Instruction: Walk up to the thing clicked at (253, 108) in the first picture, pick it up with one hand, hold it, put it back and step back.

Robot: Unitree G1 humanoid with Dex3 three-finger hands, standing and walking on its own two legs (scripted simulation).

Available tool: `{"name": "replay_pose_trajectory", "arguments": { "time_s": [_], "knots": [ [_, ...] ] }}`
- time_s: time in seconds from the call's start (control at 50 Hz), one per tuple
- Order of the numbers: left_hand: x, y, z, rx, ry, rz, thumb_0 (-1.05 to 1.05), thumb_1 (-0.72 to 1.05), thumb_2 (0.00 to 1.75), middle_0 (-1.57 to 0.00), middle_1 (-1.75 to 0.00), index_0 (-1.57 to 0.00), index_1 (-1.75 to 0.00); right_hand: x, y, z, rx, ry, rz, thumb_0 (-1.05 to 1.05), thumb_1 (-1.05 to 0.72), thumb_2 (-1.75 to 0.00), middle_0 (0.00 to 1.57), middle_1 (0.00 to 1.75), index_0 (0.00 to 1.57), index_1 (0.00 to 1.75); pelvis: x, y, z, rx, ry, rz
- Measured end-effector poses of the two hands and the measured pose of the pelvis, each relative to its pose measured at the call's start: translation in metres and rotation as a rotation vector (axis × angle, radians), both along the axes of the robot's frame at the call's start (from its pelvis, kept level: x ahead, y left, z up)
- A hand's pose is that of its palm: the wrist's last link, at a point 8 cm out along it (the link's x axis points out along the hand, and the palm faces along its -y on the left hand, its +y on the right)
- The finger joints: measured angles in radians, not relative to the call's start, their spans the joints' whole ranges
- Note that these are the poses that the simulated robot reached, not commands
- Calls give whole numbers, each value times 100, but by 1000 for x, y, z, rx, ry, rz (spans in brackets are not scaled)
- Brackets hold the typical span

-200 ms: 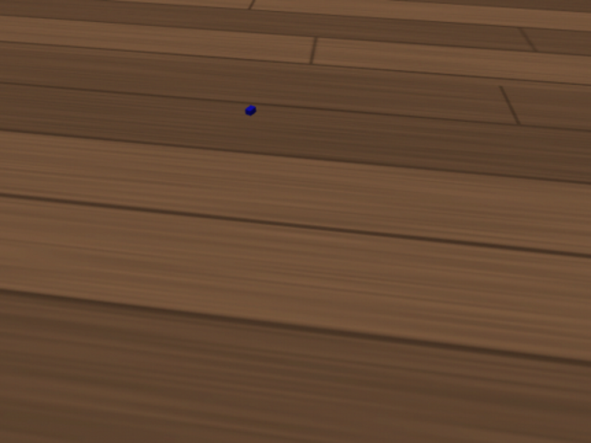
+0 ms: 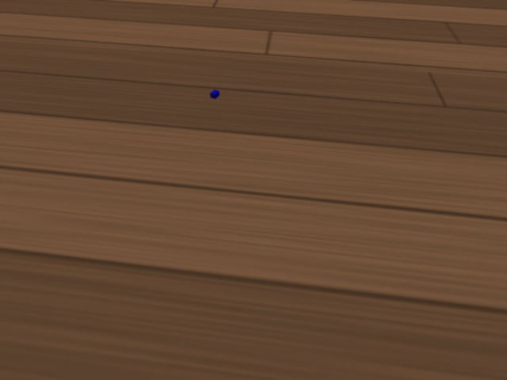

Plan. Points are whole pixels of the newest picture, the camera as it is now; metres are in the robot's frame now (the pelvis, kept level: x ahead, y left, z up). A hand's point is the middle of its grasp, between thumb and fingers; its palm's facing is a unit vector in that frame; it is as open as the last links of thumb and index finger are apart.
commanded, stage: stand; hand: left
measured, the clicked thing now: (214, 94) +2.04 +0.25 -0.77
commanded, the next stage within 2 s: walk up in 0.92 s
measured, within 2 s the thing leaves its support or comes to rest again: neither
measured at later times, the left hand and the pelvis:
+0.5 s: hand out of the picture +0.08 +0.25 -0.16, palm faces -0.03 -0.94 -0.34, open 7.4 cm; pelvis +0.00 +0.00 +0.00, yaw +0 degrees
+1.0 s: hand out of the picture +0.08 +0.26 -0.15, palm faces -0.02 -0.94 -0.33, open 7.4 cm; pelvis +0.01 +0.00 +0.00, yaw -1 degrees
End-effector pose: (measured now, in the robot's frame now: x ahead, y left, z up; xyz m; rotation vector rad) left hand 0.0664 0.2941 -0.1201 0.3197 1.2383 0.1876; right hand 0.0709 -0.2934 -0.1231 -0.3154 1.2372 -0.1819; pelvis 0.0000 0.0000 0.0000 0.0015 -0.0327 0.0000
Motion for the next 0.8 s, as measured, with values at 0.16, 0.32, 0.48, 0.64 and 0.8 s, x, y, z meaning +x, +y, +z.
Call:
{"name": "replay_pose_trajectory", "arguments": {
  "time_s": [0.16,0.32,0.48,0.64,0.8],
  "knots": [
    [3,0,0,0,-7,-2,1,91,90,-20,-30,-20,-30,2,0,1,-2,-5,-1,1,-91,-90,20,30,20,30,2,0,0,0,-2,0],
    [7,1,0,-2,-13,-6,1,91,90,-20,-30,-20,-30,3,0,3,-6,-6,-2,1,-91,-90,20,30,20,30,2,1,0,-2,0,-1],
    [8,2,0,-3,-12,-5,1,91,90,-20,-30,-20,-30,2,0,3,-7,1,-2,1,-91,-90,20,30,20,30,4,2,1,-1,1,1],
    [7,3,0,-1,-8,-2,1,91,90,-20,-30,-20,-30,2,1,2,-5,3,-4,1,-91,-90,20,30,20,30,5,2,1,-1,1,1],
    [6,4,1,1,-4,-1,1,91,90,-20,-30,-20,-30,4,2,2,-5,2,-3,1,-91,-90,20,30,20,30,6,3,1,-1,1,0]
  ]
}}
